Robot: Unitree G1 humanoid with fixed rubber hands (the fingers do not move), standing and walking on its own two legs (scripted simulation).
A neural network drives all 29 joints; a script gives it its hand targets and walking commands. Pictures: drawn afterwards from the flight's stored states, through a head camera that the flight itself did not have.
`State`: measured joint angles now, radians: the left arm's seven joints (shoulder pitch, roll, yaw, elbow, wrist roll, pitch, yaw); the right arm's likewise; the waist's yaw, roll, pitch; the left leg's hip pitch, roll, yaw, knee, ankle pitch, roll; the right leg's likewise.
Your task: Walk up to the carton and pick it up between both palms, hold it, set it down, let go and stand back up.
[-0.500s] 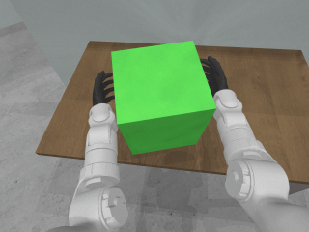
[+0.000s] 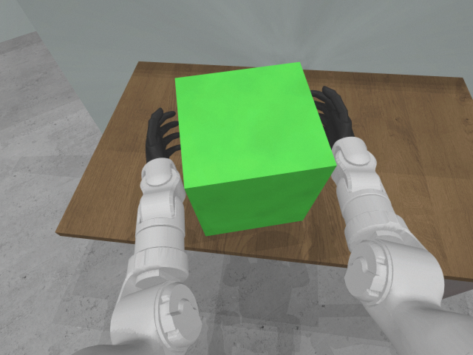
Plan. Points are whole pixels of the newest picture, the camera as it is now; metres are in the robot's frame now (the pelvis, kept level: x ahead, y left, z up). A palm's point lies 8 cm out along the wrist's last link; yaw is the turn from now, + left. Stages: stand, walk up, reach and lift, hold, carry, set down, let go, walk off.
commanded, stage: set down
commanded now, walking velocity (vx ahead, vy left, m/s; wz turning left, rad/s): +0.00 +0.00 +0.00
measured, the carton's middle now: (247, 159) +0.45 +0.02 +0.02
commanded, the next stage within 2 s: none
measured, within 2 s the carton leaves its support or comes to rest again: rests again in 1.24 s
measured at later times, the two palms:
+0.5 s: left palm (160, 158) +0.40 +0.17 +0.08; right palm (337, 133) +0.46 -0.13 +0.09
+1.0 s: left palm (160, 158) +0.40 +0.17 +0.08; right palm (337, 133) +0.46 -0.13 +0.08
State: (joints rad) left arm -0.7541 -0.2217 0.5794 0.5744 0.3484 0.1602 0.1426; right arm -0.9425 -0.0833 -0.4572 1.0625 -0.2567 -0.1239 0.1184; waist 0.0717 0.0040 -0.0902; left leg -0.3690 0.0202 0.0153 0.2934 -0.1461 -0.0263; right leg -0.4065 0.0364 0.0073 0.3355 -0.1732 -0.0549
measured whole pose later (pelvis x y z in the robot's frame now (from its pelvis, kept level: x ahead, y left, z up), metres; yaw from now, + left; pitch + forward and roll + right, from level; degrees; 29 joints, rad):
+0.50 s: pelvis +0.00 +0.00 +0.00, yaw +0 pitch +14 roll +1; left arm -0.76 -0.24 0.60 0.57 0.36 0.15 0.14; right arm -0.95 -0.08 -0.49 1.06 -0.30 -0.12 0.13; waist 0.07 0.00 -0.09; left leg -0.37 0.02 0.02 0.29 -0.15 -0.02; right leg -0.41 0.04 0.01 0.34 -0.17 -0.05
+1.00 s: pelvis +0.00 +0.00 +0.00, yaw +0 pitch +14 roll +1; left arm -0.76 -0.25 0.62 0.57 0.38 0.14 0.14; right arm -0.95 -0.08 -0.50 1.06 -0.31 -0.12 0.14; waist 0.07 0.00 -0.09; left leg -0.37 0.02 0.02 0.29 -0.15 -0.02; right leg -0.41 0.04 0.01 0.34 -0.18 -0.05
